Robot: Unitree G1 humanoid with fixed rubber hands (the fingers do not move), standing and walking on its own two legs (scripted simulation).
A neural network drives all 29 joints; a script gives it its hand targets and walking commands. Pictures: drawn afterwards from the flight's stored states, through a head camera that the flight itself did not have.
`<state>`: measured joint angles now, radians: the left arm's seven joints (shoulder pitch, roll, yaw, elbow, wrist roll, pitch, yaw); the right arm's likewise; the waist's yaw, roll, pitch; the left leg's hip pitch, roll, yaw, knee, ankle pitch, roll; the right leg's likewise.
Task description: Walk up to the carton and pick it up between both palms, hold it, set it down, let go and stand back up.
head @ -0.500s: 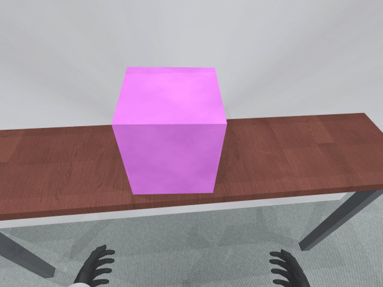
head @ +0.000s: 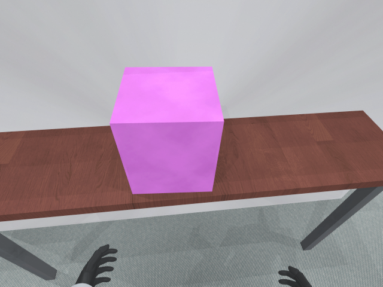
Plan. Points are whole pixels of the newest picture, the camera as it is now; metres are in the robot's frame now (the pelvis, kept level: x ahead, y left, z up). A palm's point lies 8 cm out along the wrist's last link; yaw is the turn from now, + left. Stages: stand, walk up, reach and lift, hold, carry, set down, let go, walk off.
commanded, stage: stand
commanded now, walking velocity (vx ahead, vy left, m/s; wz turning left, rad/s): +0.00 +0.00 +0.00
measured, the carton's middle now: (170, 132) +0.46 +0.07 +0.06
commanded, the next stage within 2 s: none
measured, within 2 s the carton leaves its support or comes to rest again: neither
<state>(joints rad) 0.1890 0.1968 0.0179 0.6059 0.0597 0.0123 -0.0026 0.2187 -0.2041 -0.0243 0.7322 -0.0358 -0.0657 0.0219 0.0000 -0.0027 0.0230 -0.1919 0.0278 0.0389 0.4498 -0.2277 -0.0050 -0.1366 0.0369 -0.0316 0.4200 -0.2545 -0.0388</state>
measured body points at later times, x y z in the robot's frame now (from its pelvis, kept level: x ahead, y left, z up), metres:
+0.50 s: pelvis +0.00 +0.00 +0.00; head -0.01 +0.00 +0.45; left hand +0.01 +0.24 -0.15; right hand +0.02 -0.23 -0.15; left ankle +0.01 +0.12 -0.74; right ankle -0.02 -0.09 -0.74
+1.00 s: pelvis -0.01 +0.00 +0.00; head -0.02 +0.00 +0.45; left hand -0.05 +0.20 -0.16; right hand -0.04 -0.21 -0.16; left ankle +0.01 +0.12 -0.74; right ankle -0.02 -0.09 -0.74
